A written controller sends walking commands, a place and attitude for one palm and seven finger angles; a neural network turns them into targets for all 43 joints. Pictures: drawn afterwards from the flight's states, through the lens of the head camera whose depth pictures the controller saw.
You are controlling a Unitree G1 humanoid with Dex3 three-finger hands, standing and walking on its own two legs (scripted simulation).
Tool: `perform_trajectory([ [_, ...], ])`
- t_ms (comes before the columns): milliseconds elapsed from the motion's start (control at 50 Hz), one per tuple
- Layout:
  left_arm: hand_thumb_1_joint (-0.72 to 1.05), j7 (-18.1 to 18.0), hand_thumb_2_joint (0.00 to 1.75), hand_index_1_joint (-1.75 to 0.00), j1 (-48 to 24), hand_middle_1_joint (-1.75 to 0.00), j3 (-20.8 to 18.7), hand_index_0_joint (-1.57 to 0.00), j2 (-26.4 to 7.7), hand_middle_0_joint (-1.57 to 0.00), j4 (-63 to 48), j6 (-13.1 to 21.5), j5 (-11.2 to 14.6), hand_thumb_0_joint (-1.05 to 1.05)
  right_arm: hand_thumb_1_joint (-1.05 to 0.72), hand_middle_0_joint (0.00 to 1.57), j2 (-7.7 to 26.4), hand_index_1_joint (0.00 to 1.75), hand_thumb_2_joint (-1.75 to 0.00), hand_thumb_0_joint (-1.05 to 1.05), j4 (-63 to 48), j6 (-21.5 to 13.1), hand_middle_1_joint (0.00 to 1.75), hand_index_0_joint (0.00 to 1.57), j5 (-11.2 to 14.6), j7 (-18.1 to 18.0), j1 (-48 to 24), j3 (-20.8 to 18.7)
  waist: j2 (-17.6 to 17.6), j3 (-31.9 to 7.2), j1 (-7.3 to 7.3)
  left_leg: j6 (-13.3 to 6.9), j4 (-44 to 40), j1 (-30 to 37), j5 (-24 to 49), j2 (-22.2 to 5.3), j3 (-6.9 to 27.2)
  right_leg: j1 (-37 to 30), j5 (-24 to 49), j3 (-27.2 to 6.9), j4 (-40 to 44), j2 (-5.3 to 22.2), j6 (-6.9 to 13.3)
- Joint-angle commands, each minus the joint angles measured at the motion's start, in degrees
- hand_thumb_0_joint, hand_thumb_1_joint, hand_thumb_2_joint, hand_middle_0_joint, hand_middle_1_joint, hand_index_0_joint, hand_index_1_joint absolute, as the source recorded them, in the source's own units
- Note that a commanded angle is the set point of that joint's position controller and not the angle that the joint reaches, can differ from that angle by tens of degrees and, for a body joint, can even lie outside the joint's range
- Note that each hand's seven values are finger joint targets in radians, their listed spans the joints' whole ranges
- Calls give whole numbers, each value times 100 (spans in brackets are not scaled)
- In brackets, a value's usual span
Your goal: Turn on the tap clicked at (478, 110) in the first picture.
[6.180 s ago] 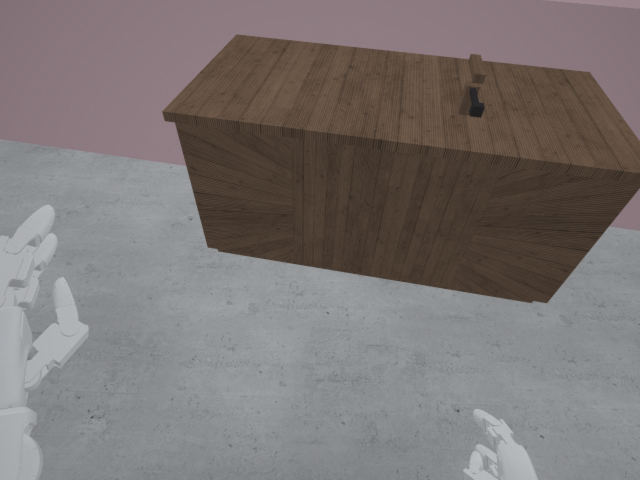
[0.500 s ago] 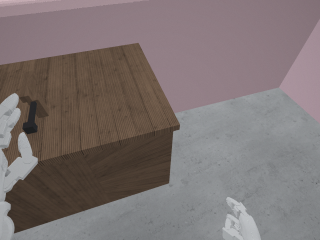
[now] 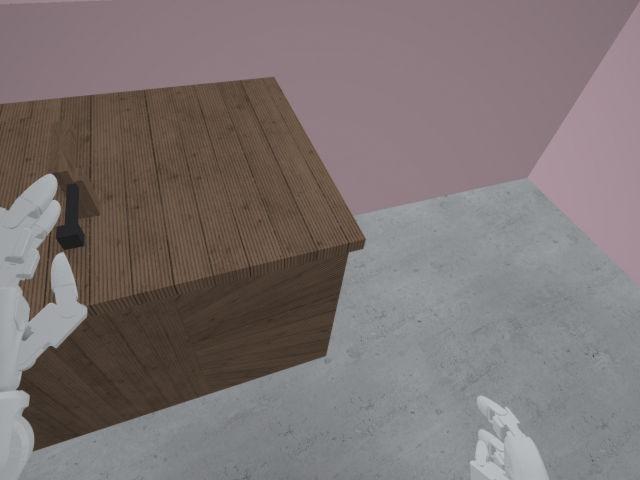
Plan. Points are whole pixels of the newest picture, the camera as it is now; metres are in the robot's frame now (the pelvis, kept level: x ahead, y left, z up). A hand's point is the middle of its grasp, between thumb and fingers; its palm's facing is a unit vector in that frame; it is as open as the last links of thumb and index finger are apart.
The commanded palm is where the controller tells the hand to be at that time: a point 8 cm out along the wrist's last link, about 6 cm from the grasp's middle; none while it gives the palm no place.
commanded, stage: come to a stop and stand still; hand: left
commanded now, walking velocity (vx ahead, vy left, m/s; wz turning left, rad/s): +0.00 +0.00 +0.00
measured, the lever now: (70, 236) +0.42 +0.41 +0.00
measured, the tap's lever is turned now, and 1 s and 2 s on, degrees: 0 0 0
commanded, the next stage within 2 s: look again from close up in 1.12 s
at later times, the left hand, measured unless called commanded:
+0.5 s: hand (58, 302) +0.23 +0.26 +0.16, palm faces +0.43 -0.84 -0.33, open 7.4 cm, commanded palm +0.16 +0.29 +0.18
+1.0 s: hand (92, 299) +0.23 +0.23 +0.16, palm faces +0.41 -0.84 -0.36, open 7.4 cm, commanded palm +0.18 +0.27 +0.18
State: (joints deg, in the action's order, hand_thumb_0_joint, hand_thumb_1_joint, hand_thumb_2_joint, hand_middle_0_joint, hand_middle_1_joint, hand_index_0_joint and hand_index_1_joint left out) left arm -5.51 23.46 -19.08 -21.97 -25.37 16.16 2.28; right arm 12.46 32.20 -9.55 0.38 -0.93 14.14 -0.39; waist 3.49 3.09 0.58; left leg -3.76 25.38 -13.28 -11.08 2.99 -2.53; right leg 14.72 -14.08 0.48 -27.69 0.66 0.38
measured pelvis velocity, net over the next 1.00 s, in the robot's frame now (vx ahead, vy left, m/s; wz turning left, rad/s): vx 0.03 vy -0.02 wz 0.04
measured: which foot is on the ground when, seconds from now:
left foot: down 0.00-1.00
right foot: down 0.00-1.00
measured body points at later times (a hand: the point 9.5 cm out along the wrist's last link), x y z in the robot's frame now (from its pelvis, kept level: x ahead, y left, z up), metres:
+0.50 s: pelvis +0.01 +0.00 +0.01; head +0.02 +0.02 +0.45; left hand +0.20 +0.30 +0.18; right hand +0.21 -0.19 -0.06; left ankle +0.03 +0.08 -0.74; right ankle +0.04 -0.12 -0.74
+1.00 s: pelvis +0.03 -0.02 +0.01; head +0.03 -0.02 +0.46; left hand +0.20 +0.27 +0.18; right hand +0.22 -0.23 -0.07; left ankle +0.03 +0.08 -0.74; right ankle +0.04 -0.12 -0.74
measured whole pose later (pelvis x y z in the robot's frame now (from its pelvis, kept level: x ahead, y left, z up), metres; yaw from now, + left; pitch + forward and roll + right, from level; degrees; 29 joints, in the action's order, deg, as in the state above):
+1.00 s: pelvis +0.03 -0.02 +0.01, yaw +2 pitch -1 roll -1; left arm -5.2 24.5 -18.5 -20.0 -23.4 11.3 3.2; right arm 11.6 32.9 -5.0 -0.2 -2.4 12.3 1.5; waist -0.4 0.6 1.5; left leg -1.6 21.2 -9.8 -10.8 1.3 1.1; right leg 7.6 -8.7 0.3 -16.8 -2.9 1.6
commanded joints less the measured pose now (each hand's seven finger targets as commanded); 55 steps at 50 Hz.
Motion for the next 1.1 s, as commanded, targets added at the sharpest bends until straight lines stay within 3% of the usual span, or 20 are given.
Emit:
perform_trajectory([
  [0, 90, -161, 90, -30, -944, -30, -1231, -20, -1487, -20, -1445, 446, -6, 0, -90, 20, 625, 30, -90, 0, -927, -357, 30, 20, -33, -90, -665, -155, -1012, -723, 168, 6, -1326, -815, -1062, -1088, 1264, -1100, 4, -107, -95, 126, 50],
  [60, 90, -102, 90, -30, -1120, -30, -868, -20, -1069, -20, -1243, 481, -45, 0, -90, 20, 613, 30, -90, 0, -829, -454, 30, 20, -53, -62, -593, -143, -1283, -634, 149, 86, -1465, -900, -1559, -1096, 1299, -1125, -61, -116, -118, 69, 75],
  [160, 90, -93, 90, -30, -1155, -30, -355, -20, -624, -20, -981, 377, -142, 0, -90, 20, 606, 30, -90, 0, -673, -521, 30, 20, -66, 20, -535, -112, -928, -513, 133, 209, -1481, -665, -1613, -1013, 1269, -927, 22, -228, 217, -6, 69],
  [200, 90, -99, 90, -30, -1193, -30, -350, -20, -638, -20, -907, 315, -180, 0, -90, 20, 590, 30, -90, 0, -655, -494, 30, 20, -91, 18, -605, -87, -1048, -503, 138, 310, -1533, -529, -1565, -970, 1218, -845, 45, -262, 304, -49, 60],
  [280, 90, -102, 90, -30, -1189, -30, -347, -20, -608, -20, -730, 222, -209, 0, -90, 20, 566, 30, -90, 0, -659, -358, 30, 20, -101, -10, -607, -55, -719, -491, 140, 306, -1403, -577, -1367, -839, 1127, -965, 188, -350, 587, -72, 49],
  [320, 90, -89, 90, -30, -1245, -30, -401, -20, -657, -20, -800, 189, -192, 0, -90, 20, 551, 30, -90, 0, -681, -308, 30, 20, -126, -37, -677, -28, -720, -547, 130, 409, -1321, -326, -954, -751, 1051, -873, 303, -331, 728, -88, 55],
  [400, 90, -83, 90, -30, -1097, -30, -556, -20, -806, -20, -975, 120, -140, 0, -90, 20, 520, 30, -90, 0, -766, -226, 30, 20, -128, -72, -750, -20, -677, -779, 132, 413, -1009, 12, -145, -566, 818, -950, 710, -374, 911, -64, 79],
  [460, 90, -65, 90, -30, -869, -30, -487, -20, -710, -20, -1063, 75, -77, 0, -90, 20, 535, 30, -90, 0, -783, -166, 30, 20, -118, -84, -742, -22, -703, -962, 126, 422, -793, 253, 481, -471, 703, -978, 1056, -387, 970, -33, 89],
  [500, 90, -64, 90, -30, -750, -30, -585, -20, -803, -20, -1180, 47, -60, 0, -90, 20, 549, 30, -90, 0, -809, -139, 30, 20, -116, -99, -765, -38, -870, -1067, 118, 466, -703, 424, 964, -444, 640, -986, 1340, -344, 911, -46, 95],
  [620, 90, -53, 90, -30, -363, -30, -591, -20, -755, -20, -1112, -52, 34, 0, -90, 20, 569, 30, -90, 0, -850, 15, 30, 20, -67, -134, -754, -62, -693, -1157, 108, 479, -511, 618, 1731, -433, 560, -1031, 1889, -269, 870, -27, 64],
  [700, 90, -59, 90, -30, -365, -30, -613, -20, -806, -20, -1045, -87, 61, 0, -90, 20, 602, 30, -90, 0, -865, 79, 30, 20, -49, -170, -794, -83, -645, -975, 97, 440, -588, 529, 1353, -377, 532, -933, 1689, -302, 1036, -25, 41],
  [800, 90, -75, 90, -30, -412, -30, -651, -20, -903, -20, -1130, -101, 81, 0, -90, 20, 608, 30, -90, 0, -872, 115, 30, 20, -51, -191, -797, -84, -619, -1012, 93, 388, -618, 574, 1186, -353, 531, -944, 1631, -313, 1134, -17, 22],
  [820, 90, -68, 90, -30, -425, -30, -529, -20, -770, -20, -1113, -101, 87, 0, -90, 20, 594, 30, -90, 0, -860, 116, 30, 20, -44, -189, -780, -88, -679, -1006, 78, 391, -623, 587, 1143, -353, 510, -934, 1574, -317, 1140, -20, 21],
  [880, 90, -83, 90, -30, -349, -30, -597, -20, -845, -20, -1054, -117, 90, 0, -90, 20, 591, 30, -90, 0, -847, 137, 30, 20, -43, -196, -773, -94, -510, -1001, 93, 355, -631, 575, 1018, -332, 502, -942, 1533, -325, 1244, -21, 0],
  [1080, 90, -80, 90, -30, -365, -30, -559, -20, -815, -20, -924, -168, 111, 0, -90, 20, 583, 30, -90, 0, -816, 187, 30, 20, -33, -190, -761, -94, -456, -858, 78, 323, -713, 479, 638, -279, 488, -859, 1119, -330, 1497, -27, -24],
])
